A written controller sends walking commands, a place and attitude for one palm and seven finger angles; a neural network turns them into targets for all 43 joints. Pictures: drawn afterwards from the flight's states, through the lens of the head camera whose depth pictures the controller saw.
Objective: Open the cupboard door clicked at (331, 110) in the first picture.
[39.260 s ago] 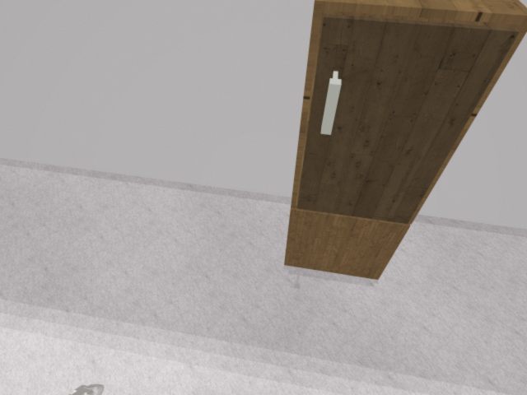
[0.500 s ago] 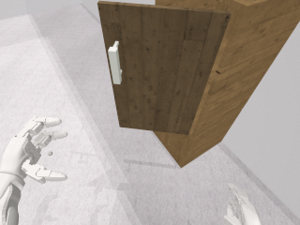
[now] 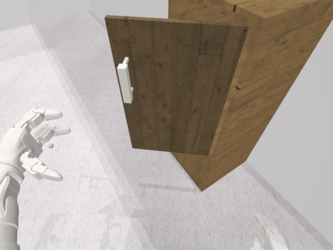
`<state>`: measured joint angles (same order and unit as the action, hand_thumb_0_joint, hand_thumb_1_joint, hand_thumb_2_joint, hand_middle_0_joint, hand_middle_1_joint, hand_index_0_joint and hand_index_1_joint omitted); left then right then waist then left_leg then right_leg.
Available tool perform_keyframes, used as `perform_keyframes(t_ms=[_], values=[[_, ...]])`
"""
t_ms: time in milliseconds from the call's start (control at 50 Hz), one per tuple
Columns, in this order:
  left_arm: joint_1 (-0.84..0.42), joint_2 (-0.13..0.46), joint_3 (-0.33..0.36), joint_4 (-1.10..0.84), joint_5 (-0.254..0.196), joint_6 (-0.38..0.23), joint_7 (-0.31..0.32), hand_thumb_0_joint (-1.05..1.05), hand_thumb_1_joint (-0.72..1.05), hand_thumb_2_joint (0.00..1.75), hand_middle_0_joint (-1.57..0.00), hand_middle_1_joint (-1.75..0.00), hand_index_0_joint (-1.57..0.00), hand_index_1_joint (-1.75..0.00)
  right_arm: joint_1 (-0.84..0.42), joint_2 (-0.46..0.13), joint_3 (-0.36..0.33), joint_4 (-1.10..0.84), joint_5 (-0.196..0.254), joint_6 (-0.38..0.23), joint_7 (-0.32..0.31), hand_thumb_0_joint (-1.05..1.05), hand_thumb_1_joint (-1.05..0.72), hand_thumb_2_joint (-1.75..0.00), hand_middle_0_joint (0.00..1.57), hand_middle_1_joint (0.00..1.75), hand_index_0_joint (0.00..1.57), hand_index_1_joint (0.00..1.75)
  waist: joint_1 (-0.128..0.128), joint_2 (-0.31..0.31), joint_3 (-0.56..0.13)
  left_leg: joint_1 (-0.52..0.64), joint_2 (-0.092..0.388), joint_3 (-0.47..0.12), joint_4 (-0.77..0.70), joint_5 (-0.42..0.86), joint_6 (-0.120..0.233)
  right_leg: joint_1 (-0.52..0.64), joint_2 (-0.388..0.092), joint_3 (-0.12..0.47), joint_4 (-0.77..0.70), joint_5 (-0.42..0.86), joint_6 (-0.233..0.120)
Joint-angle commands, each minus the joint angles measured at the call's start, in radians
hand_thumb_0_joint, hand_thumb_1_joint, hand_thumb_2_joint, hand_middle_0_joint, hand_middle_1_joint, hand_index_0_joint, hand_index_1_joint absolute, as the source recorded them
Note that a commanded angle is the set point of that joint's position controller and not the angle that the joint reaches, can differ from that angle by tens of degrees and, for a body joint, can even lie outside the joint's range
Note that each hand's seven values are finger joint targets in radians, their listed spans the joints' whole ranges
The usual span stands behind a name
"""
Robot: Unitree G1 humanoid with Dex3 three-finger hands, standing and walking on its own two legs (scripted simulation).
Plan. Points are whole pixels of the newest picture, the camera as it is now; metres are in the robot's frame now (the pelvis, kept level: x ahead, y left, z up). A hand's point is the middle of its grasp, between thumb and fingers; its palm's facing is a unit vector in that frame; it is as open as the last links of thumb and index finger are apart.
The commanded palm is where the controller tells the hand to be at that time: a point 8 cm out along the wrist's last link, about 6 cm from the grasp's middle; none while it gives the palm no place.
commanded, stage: raise the hand with hooked fingers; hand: left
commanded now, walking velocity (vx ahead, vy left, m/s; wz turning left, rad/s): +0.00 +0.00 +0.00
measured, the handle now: (127, 80) +0.56 +0.17 +0.09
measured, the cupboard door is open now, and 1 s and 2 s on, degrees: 50 50 50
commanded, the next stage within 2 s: move the hooked fingers beside the handle in 0.38 s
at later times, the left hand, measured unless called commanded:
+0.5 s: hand (59, 150) +0.29 +0.26 +0.11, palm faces +0.01 -1.00 -0.02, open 14.0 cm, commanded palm +0.26 +0.30 +0.11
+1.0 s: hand (75, 127) +0.36 +0.25 +0.11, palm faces -0.02 -1.00 +0.00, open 14.0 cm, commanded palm +0.33 +0.30 +0.11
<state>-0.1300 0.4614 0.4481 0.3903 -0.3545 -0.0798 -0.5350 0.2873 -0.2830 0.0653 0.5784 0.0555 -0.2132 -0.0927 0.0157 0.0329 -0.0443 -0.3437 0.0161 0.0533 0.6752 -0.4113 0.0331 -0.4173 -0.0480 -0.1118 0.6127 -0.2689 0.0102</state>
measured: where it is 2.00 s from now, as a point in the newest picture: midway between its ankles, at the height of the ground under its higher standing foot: outside the picture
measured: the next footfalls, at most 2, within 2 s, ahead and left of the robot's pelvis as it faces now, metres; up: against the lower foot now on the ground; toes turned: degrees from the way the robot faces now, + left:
none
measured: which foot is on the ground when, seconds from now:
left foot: down 0.00-1.00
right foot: down 0.00-1.00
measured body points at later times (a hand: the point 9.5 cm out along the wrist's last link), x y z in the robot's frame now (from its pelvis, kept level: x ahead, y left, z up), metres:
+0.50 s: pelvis +0.00 -0.02 +0.00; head +0.02 -0.02 +0.45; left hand +0.28 +0.31 +0.11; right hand +0.16 -0.26 -0.08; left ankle -0.04 +0.09 -0.72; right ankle +0.02 -0.13 -0.72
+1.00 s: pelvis -0.02 -0.02 +0.00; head +0.03 -0.02 +0.44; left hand +0.35 +0.30 +0.11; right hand +0.09 -0.28 -0.10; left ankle -0.04 +0.09 -0.72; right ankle +0.02 -0.13 -0.72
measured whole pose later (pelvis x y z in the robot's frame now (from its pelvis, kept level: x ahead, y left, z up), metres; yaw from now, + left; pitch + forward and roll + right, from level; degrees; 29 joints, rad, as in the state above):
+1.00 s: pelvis -0.02 -0.02 +0.00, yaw -1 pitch +7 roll -1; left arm -0.43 0.50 0.44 0.76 -0.29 -0.18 -0.53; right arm 0.33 -0.31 0.06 0.60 0.06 -0.15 -0.10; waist -0.03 0.02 -0.04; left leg -0.42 0.03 0.06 0.69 -0.39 0.01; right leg -0.51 -0.04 -0.10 0.65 -0.26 -0.02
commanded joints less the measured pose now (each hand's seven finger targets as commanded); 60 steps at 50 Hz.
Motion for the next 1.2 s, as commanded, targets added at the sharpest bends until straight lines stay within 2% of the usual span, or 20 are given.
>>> perform_keyframes(t_ms=[0,80,220,340,460,500,520,540,560,640,720,780,820,880,920,980,1040,1060,1120,1180], values=[[-0.197,0.242,0.075,-0.192,-0.013,-0.057,-0.004,0.0,-0.5,0.3,-0.3,-1.2,-0.3,-1.2,-0.05,-0.144,-0.071,-0.147,0.004,-0.05,-0.001,0.0,-0.9,-0.9,0.2,0.3,0.2,0.3,0.008,0.046,-0.219,0.025,-0.009,-0.086,-0.113,0.435,-0.035,0.155,0.048,0.038,-0.026,0.256,-0.04],[-0.212,0.274,0.111,-0.261,-0.015,-0.094,0.016,0.0,-0.5,0.3,-0.3,-1.2,-0.3,-1.2,-0.044,-0.137,-0.072,-0.15,-0.001,-0.052,-0.003,0.0,-0.9,-0.9,0.2,0.3,0.2,0.3,0.012,0.043,-0.272,0.054,-0.008,-0.082,-0.112,0.478,-0.034,0.195,0.049,0.042,-0.026,0.295,-0.041],[-0.241,0.255,0.088,-0.207,-0.014,-0.095,0.014,0.0,-0.5,0.3,-0.3,-1.2,-0.3,-1.2,-0.053,-0.138,-0.067,-0.135,0.001,-0.047,-0.013,0.0,-0.9,-0.9,0.2,0.3,0.2,0.3,0.0,0.044,-0.197,0.018,-0.015,-0.069,-0.125,0.362,-0.024,0.181,0.047,0.054,-0.048,0.245,-0.042],[-0.237,0.262,0.092,-0.22,-0.014,-0.106,0.009,0.0,-0.5,0.3,-0.3,-1.2,-0.3,-1.2,-0.061,-0.134,-0.066,-0.139,0.002,-0.05,-0.017,0.0,-0.9,-0.9,0.2,0.3,0.2,0.3,0.002,0.049,-0.234,0.022,-0.02,-0.066,-0.124,0.352,-0.018,0.205,0.044,0.06,-0.047,0.248,-0.04],[-0.219,0.245,0.086,-0.157,-0.018,-0.092,0.006,0.0,-0.5,0.3,-0.3,-1.2,-0.3,-1.2,-0.063,-0.134,-0.064,-0.134,0.005,-0.05,-0.02,0.0,-0.9,-0.9,0.2,0.3,0.2,0.3,-0.001,0.02,-0.188,-0.002,-0.021,-0.061,-0.127,0.324,-0.017,0.187,0.043,0.06,-0.056,0.236,-0.036],[-0.311,0.237,0.058,-0.13,-0.011,-0.093,0.006,0.0,-0.5,0.3,-0.3,-1.2,-0.3,-1.2,-0.062,-0.138,-0.064,-0.121,0.01,-0.046,-0.028,0.0,-0.9,-0.9,0.2,0.3,0.2,0.3,-0.024,0.016,-0.155,-0.014,-0.022,-0.058,-0.127,0.272,-0.016,0.149,0.042,0.064,-0.066,0.186,-0.032],[-0.354,0.266,0.072,-0.118,-0.012,-0.095,0.005,0.0,-0.5,0.3,-0.3,-1.2,-0.3,-1.2,-0.058,-0.141,-0.063,-0.12,0.008,-0.042,-0.03,0.0,-0.9,-0.9,0.2,0.3,0.2,0.3,-0.026,-0.007,-0.15,-0.022,-0.021,-0.059,-0.122,0.256,-0.014,0.152,0.042,0.073,-0.068,0.171,-0.033],[-0.398,0.292,0.079,-0.114,-0.002,-0.102,0.005,0.0,-0.5,0.3,-0.3,-1.2,-0.3,-1.2,-0.056,-0.142,-0.063,-0.116,0.009,-0.04,-0.034,0.0,-0.9,-0.9,0.2,0.3,0.2,0.3,-0.027,0.031,-0.17,-0.02,-0.023,-0.06,-0.124,0.252,-0.015,0.155,0.04,0.075,-0.065,0.16,-0.034],[-0.435,0.265,0.044,-0.116,0.008,-0.11,0.005,0.0,-0.5,0.3,-0.3,-1.2,-0.3,-1.2,-0.055,-0.14,-0.061,-0.117,0.009,-0.04,-0.036,0.0,-0.9,-0.9,0.2,0.3,0.2,0.3,-0.033,0.046,-0.189,-0.006,-0.024,-0.063,-0.124,0.256,-0.015,0.148,0.04,0.07,-0.059,0.161,-0.036],[-0.523,0.279,0.031,-0.043,0.017,-0.134,0.004,0.0,-0.5,0.3,-0.3,-1.2,-0.3,-1.2,-0.038,-0.142,-0.06,-0.104,0.007,-0.036,-0.039,0.0,-0.9,-0.9,0.2,0.3,0.2,0.3,-0.04,0.051,-0.223,-0.008,-0.024,-0.066,-0.111,0.263,-0.016,0.149,0.039,0.077,-0.05,0.17,-0.038],[-0.505,0.323,0.071,0.063,0.022,-0.137,0.0,0.0,-0.5,0.3,-0.3,-1.2,-0.3,-1.2,-0.02,-0.153,-0.059,-0.101,0.002,-0.024,-0.03,0.0,-0.9,-0.9,0.2,0.3,0.2,0.3,-0.02,0.017,-0.249,-0.051,-0.026,-0.065,-0.103,0.281,-0.018,0.178,0.037,0.078,-0.031,0.199,-0.042],[-0.515,0.336,0.078,0.112,0.033,-0.135,0.0,0.0,-0.5,0.3,-0.3,-1.2,-0.3,-1.2,-0.009,-0.157,-0.065,-0.104,0.005,-0.013,-0.021,0.0,-0.9,-0.9,0.2,0.3,0.2,0.3,-0.022,0.032,-0.251,-0.073,-0.026,-0.056,-0.099,0.279,-0.018,0.167,0.034,0.082,-0.026,0.208,-0.039],[-0.566,0.344,0.073,0.143,0.033,-0.139,0.003,0.0,-0.5,0.3,-0.3,-1.2,-0.3,-1.2,0.002,-0.162,-0.063,-0.106,0.003,-0.003,-0.017,0.0,-0.9,-0.9,0.2,0.3,0.2,0.3,-0.029,-0.006,-0.234,-0.093,-0.023,-0.058,-0.096,0.273,-0.017,0.162,0.038,0.083,-0.022,0.203,-0.041],[-0.612,0.337,0.056,0.131,0.046,-0.164,0.005,0.0,-0.5,0.3,-0.3,-1.2,-0.3,-1.2,0.018,-0.161,-0.069,-0.11,0.004,0.005,-0.013,0.0,-0.9,-0.9,0.2,0.3,0.2,0.3,-0.033,0.051,-0.279,-0.076,-0.025,-0.055,-0.093,0.282,-0.017,0.154,0.038,0.085,-0.014,0.21,-0.041],[-0.631,0.364,0.08,0.152,0.042,-0.175,0.01,0.0,-0.5,0.3,-0.3,-1.2,-0.3,-1.2,0.035,-0.167,-0.071,-0.105,0.0,0.014,-0.012,0.0,-0.9,-0.9,0.2,0.3,0.2,0.3,-0.035,0.004,-0.296,-0.082,-0.022,-0.057,-0.083,0.295,-0.015,0.17,0.044,0.088,-0.008,0.228,-0.041],[-0.681,0.353,0.06,0.199,0.053,-0.183,0.011,0.0,-0.5,0.3,-0.3,-1.2,-0.3,-1.2,0.049,-0.168,-0.073,-0.093,0.003,0.025,-0.013,0.0,-0.9,-0.9,0.2,0.3,0.2,0.3,-0.052,0.019,-0.28,-0.096,-0.022,-0.056,-0.087,0.263,-0.013,0.137,0.042,0.089,-0.012,0.201,-0.037],[-0.748,0.403,0.082,0.23,0.064,-0.191,0.012,0.0,-0.5,0.3,-0.3,-1.2,-0.3,-1.2,0.066,-0.178,-0.074,-0.085,0.001,0.039,-0.013,0.0,-0.9,-0.9,0.2,0.3,0.2,0.3,-0.057,0.01,-0.299,-0.112,-0.021,-0.057,-0.082,0.261,-0.011,0.145,0.043,0.093,-0.006,0.203,-0.037],[-0.744,0.397,0.076,0.253,0.069,-0.192,0.011,0.0,-0.5,0.3,-0.3,-1.2,-0.3,-1.2,0.07,-0.175,-0.075,-0.085,0.001,0.042,-0.013,0.0,-0.9,-0.9,0.2,0.3,0.2,0.3,-0.054,0.042,-0.298,-0.113,-0.023,-0.053,-0.079,0.26,-0.011,0.137,0.043,0.095,-0.004,0.2,-0.038],[-0.808,0.373,0.038,0.269,0.072,-0.209,0.009,0.0,-0.5,0.3,-0.3,-1.2,-0.3,-1.2,0.087,-0.176,-0.075,-0.08,-0.001,0.053,-0.012,0.0,-0.9,-0.9,0.2,0.3,0.2,0.3,-0.067,0.048,-0.313,-0.091,-0.019,-0.059,-0.069,0.296,-0.013,0.113,0.05,0.09,0.006,0.222,-0.043],[-0.839,0.404,0.056,0.341,0.083,-0.214,0.012,0.0,-0.5,0.3,-0.3,-1.2,-0.3,-1.2,0.106,-0.182,-0.075,-0.066,-0.003,0.066,-0.01,0.0,-0.9,-0.9,0.2,0.3,0.2,0.3,-0.077,0.034,-0.309,-0.112,-0.017,-0.061,-0.063,0.286,-0.013,0.096,0.05,0.088,0.009,0.219,-0.039]])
